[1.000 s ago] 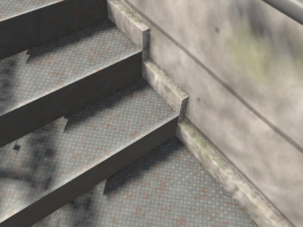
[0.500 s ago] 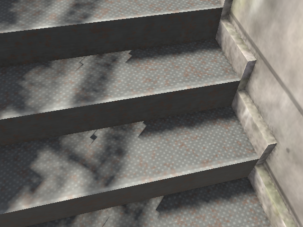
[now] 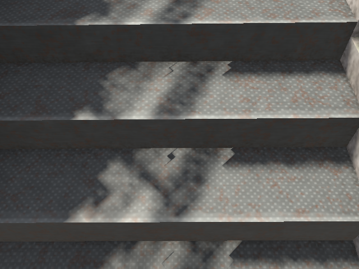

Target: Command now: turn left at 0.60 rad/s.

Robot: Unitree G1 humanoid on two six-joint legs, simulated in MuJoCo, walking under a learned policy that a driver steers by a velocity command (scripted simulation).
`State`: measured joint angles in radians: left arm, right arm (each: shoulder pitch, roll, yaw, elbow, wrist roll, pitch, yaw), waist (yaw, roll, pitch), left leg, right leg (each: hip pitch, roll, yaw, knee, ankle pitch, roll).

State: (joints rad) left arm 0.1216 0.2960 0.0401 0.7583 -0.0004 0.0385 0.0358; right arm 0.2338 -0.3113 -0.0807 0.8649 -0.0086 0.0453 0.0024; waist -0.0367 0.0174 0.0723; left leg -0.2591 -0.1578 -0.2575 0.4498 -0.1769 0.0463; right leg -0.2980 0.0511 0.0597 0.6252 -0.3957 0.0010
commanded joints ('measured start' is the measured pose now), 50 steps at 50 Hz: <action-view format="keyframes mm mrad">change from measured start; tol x16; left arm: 1 143 103 24 -16 1 -29 21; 7 -29 119 24 -66 16 -12 15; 50 125 24 -29 322 16 -43 -20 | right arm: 1 -68 -154 -34 -48 18 -2 -7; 50 -27 -22 81 251 7 -47 -50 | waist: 1 97 67 -110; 3 43 -271 -84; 22 42 -195 -86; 25 68 181 -140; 50 50 -49 -40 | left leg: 1 -14 193 -268 -13 209 58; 3 -264 -71 85 304 -342 -28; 8 -253 63 133 683 -219 -56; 21 9 102 272 165 -227 -39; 24 278 201 163 -194 95 8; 26 234 508 -113 -154 527 194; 43 84 199 121 -170 59 33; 50 131 214 125 -135 122 29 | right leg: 1 220 -29 26 -316 154 -19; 3 251 -417 420 -464 149 -163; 9 177 -276 106 -363 359 -182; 21 224 -302 33 -246 714 -202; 24 84 -250 -21 -127 536 -88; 26 5 -96 -64 72 -188 -28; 33 25 -76 -25 112 -47 8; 38 80 -73 -40 -83 2 5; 42 294 -182 58 -334 337 -11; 50 156 -154 31 -317 299 -25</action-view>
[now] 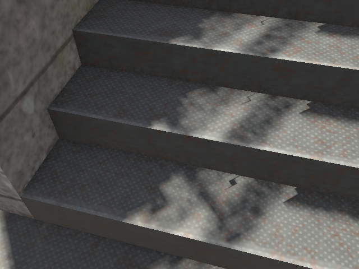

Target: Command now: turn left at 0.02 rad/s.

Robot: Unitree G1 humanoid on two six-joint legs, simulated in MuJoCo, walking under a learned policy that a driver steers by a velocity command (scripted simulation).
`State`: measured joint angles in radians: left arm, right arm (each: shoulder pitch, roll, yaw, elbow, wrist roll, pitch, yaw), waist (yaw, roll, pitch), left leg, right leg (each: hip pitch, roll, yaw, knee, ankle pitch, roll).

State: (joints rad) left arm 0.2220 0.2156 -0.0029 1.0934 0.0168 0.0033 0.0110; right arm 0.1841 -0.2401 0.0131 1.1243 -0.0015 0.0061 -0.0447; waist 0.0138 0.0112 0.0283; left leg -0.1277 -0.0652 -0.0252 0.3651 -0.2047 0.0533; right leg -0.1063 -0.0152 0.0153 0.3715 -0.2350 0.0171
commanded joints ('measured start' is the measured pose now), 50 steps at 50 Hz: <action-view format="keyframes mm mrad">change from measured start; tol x16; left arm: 1 25 103 13 -10 -1 -7 6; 32 -33 53 21 -93 17 -52 -22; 40 395 210 84 14 -7 -80 11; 50 247 60 29 -22 5 -119 -4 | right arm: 1 28 -91 -12 -2 -1 -7 -4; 31 305 -117 -53 54 -21 -21 4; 50 -112 23 -51 -177 -39 -73 71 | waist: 1 0 -38 7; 30 -66 140 108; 37 67 70 79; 40 135 -268 22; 43 20 -58 115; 50 -2 -111 76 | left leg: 1 -6 120 -107 -53 139 20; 21 -26 128 -111 -44 141 20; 26 -142 89 -137 -33 -500 77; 30 16 293 -443 -218 -575 186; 37 -217 197 -198 -130 -198 134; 42 -629 107 2 640 -178 53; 50 -535 84 120 477 59 -13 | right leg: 1 -37 -88 76 -63 130 -43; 21 -71 -75 74 -64 101 -40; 26 -221 -27 86 -3 -457 -105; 32 -400 4 -29 349 -229 -88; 37 42 59 -106 2 -25 -105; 40 339 -358 515 -255 -322 -226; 41 261 -347 479 -243 -336 -234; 50 109 -145 23 -187 645 -187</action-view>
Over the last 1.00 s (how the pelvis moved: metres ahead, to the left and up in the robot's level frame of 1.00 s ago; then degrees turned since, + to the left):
0.00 0.02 0.00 12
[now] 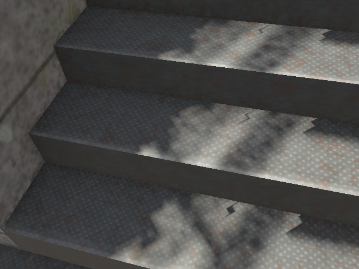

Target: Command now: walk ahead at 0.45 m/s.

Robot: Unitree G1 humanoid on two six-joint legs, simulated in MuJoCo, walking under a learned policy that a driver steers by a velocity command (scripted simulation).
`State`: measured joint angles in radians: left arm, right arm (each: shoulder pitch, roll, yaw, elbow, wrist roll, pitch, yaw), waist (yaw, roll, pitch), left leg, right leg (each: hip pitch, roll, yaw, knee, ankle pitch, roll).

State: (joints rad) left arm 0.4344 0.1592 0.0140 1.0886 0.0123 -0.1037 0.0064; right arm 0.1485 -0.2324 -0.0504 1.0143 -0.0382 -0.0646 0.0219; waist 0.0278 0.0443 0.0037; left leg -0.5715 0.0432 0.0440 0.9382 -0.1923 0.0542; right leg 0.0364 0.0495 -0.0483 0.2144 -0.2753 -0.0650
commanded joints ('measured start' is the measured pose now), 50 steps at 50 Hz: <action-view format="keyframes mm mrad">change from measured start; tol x64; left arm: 1 24 122 9 -20 8 -12 1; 31 -637 -80 -124 -565 12 99 22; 50 45 38 -11 14 2 -53 -6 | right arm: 1 -115 14 17 -83 3 -2 1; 50 -14 134 72 -313 21 31 -52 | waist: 1 -12 -148 109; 50 -66 -105 19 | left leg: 1 -31 -41 75 -184 81 -10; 10 818 363 -589 -570 508 272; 27 397 188 -255 -774 -243 126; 35 616 207 -7 -361 1840 143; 38 -31 -168 -231 813 100 50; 50 -622 -77 -8 1070 67 53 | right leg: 1 -79 -193 65 -28 726 -101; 24 -1534 -95 57 2099 -204 -57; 34 -512 39 -198 1047 -168 -75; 38 -103 -371 1060 117 -52 -304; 50 -379 -210 158 69 283 -91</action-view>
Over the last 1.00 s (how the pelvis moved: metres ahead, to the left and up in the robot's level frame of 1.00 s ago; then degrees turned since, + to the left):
0.15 -0.05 0.00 -1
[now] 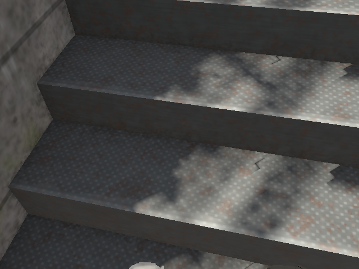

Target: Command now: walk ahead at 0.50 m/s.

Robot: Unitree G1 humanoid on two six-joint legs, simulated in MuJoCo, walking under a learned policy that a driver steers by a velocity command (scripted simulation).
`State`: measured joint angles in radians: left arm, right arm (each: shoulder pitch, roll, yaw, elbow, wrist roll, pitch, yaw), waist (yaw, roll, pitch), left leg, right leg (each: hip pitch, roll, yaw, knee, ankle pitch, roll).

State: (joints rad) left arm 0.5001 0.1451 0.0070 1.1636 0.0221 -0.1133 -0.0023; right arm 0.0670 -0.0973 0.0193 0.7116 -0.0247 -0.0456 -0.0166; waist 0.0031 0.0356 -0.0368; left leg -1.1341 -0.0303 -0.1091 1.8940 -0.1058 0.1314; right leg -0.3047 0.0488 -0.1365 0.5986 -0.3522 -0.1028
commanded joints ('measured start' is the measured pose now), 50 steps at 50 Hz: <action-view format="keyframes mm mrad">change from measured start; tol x32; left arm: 1 22 85 6 -56 -13 -52 4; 10 209 66 15 -25 -30 22 70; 35 -684 -122 -57 -684 -13 93 3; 42 -123 156 50 -469 15 105 25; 50 -220 21 47 -245 1 30 -8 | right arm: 1 17 -2 -2 -34 -8 13 -19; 10 -374 70 61 -264 13 31 44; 16 386 -277 -103 22 -14 40 -14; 33 516 -80 -39 380 5 -110 9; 50 224 54 -2 -124 -28 -32 -5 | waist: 1 -29 -123 66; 14 -202 -286 -349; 16 -228 99 -423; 21 37 -94 51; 41 163 271 -325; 43 177 -188 -285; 50 -99 11 121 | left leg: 1 -162 25 143 187 -70 -17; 8 -391 139 225 -48 -336 -8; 13 717 -71 383 -722 -331 60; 17 1060 359 -851 -1626 -538 247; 25 669 220 13 -1537 -48 21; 35 964 219 215 -1937 110 18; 40 1280 339 318 -1318 1716 34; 42 768 187 291 -716 1115 -31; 43 518 -43 179 -261 28 -79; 50 -12 87 41 210 -12 -28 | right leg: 1 58 -230 278 -337 326 -77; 8 379 -256 275 -502 260 -80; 13 331 -321 105 -203 1852 -108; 15 19 -207 132 336 1551 -35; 16 -157 33 144 842 446 22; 17 -318 33 311 1253 291 27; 29 -1071 24 211 1707 128 -65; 39 -306 89 -217 651 -194 -99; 44 68 -246 1099 -311 -571 -293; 50 -191 -93 433 -166 48 -100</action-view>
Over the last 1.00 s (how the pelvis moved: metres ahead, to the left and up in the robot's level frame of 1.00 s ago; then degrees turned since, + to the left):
0.50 -0.03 0.15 0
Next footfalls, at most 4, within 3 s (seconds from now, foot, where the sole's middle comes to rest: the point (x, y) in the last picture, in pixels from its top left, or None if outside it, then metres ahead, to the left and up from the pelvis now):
0.28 left None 0.37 0.11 -0.59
0.80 right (211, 188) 0.63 -0.05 -0.42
1.32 left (188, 73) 0.98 0.01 -0.24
1.82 right None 1.19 -0.36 -0.07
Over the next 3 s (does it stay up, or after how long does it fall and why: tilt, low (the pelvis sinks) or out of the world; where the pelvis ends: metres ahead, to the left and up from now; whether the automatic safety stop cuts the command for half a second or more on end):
stays up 1.68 -0.42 0.97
